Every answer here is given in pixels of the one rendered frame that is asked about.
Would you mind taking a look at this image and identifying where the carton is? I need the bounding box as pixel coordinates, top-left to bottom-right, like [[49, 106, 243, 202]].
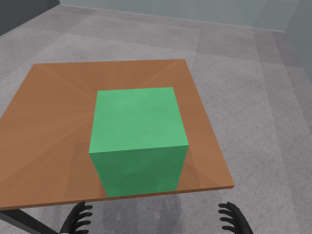
[[89, 87, 189, 198]]

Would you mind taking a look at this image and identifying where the right robot hand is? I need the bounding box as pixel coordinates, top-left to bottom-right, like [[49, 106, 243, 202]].
[[218, 202, 253, 234]]

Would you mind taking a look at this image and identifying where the table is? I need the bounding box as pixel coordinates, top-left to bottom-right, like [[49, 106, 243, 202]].
[[0, 58, 235, 234]]

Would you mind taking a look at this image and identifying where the left robot hand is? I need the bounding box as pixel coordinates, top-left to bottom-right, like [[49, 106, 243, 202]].
[[59, 201, 93, 234]]

